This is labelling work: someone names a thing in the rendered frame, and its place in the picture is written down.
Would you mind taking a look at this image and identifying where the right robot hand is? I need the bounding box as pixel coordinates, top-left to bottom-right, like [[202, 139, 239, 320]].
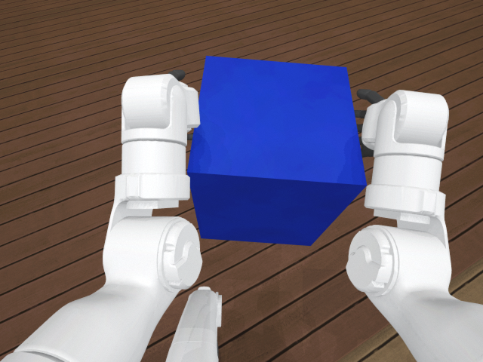
[[354, 89, 384, 158]]

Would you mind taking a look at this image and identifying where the robot left forearm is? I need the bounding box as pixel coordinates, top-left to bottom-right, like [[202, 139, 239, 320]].
[[103, 74, 200, 268]]

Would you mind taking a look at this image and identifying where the carton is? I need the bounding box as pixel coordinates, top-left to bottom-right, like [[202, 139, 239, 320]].
[[187, 56, 367, 246]]

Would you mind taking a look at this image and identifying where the robot left thigh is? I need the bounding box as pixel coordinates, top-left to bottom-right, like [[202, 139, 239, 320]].
[[165, 290, 222, 362]]

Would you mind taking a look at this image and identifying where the robot right forearm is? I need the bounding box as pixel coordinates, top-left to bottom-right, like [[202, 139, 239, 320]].
[[361, 90, 451, 261]]

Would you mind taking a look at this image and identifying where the left robot upper arm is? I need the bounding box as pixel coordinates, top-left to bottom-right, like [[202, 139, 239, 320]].
[[0, 216, 202, 362]]

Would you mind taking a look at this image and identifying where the right robot upper arm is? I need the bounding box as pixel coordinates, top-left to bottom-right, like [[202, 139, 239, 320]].
[[346, 225, 483, 362]]

